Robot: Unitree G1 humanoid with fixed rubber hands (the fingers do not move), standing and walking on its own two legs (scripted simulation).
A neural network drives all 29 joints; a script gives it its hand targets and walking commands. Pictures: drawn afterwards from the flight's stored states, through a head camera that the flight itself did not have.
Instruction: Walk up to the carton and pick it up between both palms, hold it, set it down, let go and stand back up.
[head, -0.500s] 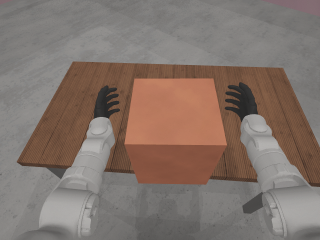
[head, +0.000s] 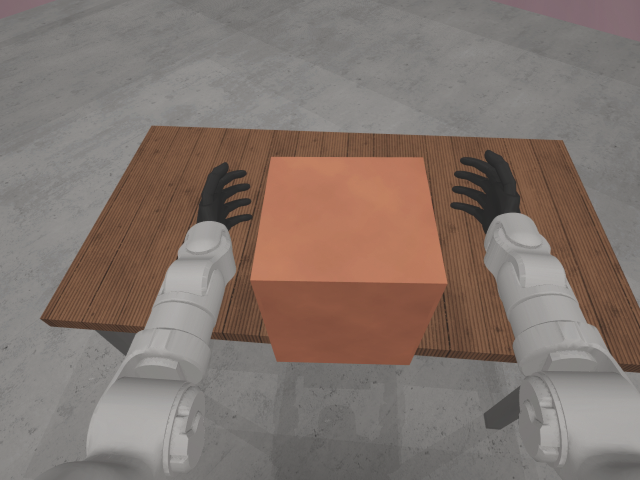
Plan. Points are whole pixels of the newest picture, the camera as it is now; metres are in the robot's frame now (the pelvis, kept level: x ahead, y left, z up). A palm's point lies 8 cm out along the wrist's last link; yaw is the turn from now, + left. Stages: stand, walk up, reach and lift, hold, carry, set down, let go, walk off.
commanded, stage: set down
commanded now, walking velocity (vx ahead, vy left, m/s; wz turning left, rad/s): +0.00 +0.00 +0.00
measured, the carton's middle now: (344, 267) +0.42 +0.00 -0.01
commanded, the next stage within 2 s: none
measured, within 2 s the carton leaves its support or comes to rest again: neither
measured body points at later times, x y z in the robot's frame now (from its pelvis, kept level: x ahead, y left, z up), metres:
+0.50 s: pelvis +0.01 +0.00 +0.00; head +0.07 +0.00 +0.45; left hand +0.42 +0.19 +0.06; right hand +0.44 -0.19 +0.07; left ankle +0.04 +0.15 -0.73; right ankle +0.04 -0.10 -0.73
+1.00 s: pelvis +0.02 +0.00 +0.00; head +0.07 +0.00 +0.45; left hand +0.34 +0.19 +0.00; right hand +0.36 -0.22 +0.01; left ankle +0.04 +0.15 -0.73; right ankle +0.04 -0.10 -0.73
